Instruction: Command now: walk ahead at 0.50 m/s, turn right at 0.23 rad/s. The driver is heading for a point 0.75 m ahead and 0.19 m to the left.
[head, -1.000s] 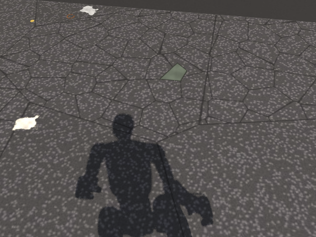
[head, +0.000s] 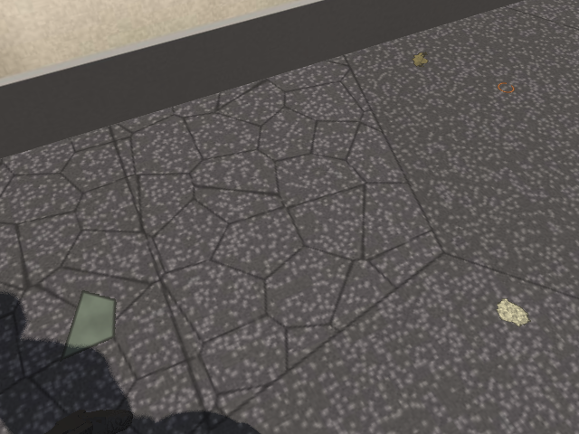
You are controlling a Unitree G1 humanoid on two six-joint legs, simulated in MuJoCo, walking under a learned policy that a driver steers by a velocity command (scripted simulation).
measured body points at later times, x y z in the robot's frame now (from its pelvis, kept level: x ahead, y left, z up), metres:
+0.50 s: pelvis +0.27 -0.02 +0.00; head +0.30 -0.01 +0.45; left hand +0.26 +0.26 -0.12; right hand +0.49 -0.24 -0.11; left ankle +0.42 +0.15 -0.69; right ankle +0.18 -0.14 -0.74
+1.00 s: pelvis +0.54 +0.08 +0.00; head +0.57 +0.11 +0.45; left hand +0.64 +0.40 -0.08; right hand +0.72 -0.15 -0.10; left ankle +0.45 +0.13 -0.74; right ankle +0.79 +0.01 -0.69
